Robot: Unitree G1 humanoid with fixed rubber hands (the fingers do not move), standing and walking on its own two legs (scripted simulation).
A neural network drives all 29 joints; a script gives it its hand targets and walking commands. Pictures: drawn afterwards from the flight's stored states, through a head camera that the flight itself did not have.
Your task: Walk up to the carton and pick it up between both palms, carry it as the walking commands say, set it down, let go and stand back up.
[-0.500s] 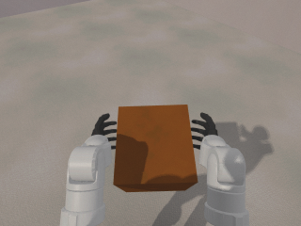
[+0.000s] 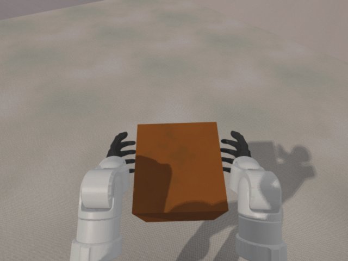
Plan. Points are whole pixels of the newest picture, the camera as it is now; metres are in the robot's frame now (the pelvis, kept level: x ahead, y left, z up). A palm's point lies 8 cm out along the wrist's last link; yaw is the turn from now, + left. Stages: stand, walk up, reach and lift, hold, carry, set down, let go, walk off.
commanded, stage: carry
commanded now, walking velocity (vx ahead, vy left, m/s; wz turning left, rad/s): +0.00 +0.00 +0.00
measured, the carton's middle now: (178, 176) +0.32 +0.00 +0.01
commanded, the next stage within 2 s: none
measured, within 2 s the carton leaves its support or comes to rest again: neither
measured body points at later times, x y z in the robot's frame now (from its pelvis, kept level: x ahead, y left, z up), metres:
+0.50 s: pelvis +0.00 +0.00 +0.00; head -0.02 +0.00 +0.45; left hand +0.29 +0.14 +0.09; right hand +0.30 -0.13 +0.10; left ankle -0.03 +0.12 -0.73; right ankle +0.07 -0.08 -0.73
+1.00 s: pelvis -0.04 +0.01 +0.00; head -0.05 +0.01 +0.45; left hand +0.25 +0.15 +0.09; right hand +0.26 -0.12 +0.09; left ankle -0.03 +0.12 -0.73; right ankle +0.07 -0.08 -0.73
